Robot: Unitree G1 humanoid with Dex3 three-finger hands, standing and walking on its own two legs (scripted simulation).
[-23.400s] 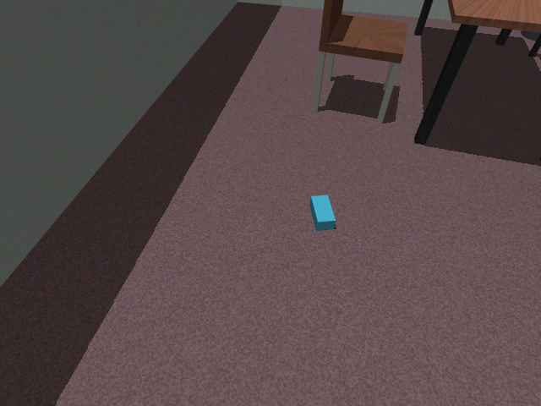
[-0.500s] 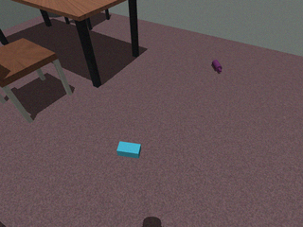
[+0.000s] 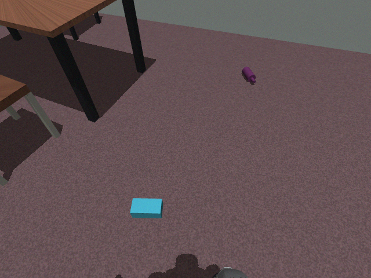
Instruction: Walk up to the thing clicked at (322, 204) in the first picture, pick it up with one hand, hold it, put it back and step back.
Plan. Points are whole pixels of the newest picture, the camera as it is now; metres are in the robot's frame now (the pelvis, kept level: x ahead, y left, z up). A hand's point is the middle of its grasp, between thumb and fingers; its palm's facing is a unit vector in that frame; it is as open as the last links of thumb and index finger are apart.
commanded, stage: walk up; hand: left
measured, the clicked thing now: (147, 208) +0.59 +0.22 -0.73
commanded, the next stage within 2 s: none
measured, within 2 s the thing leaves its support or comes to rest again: neither
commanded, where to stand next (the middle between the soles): +0.21 -0.02 m, yaw +1 degrees
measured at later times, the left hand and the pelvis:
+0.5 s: hand (88, 260) +0.21 +0.26 -0.17, palm faces +0.02 -0.94 -0.33, open 7.4 cm; pelvis +0.12 +0.00 -0.01, yaw +1 degrees
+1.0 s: hand out of the picture +0.16 +0.25 -0.14, palm faces -0.02 -0.91 -0.40, open 7.4 cm; pelvis +0.09 -0.01 +0.00, yaw -1 degrees
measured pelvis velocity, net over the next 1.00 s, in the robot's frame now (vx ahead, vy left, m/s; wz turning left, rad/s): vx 0.09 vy -0.01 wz -0.01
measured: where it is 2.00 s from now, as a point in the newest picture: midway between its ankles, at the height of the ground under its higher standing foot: outside the picture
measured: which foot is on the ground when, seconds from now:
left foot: down 0.00-0.06, up 0.08-0.40, down 0.42-1.00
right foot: up 0.00-0.00, down 0.02-0.46, up 0.48-0.74, down 0.76-1.00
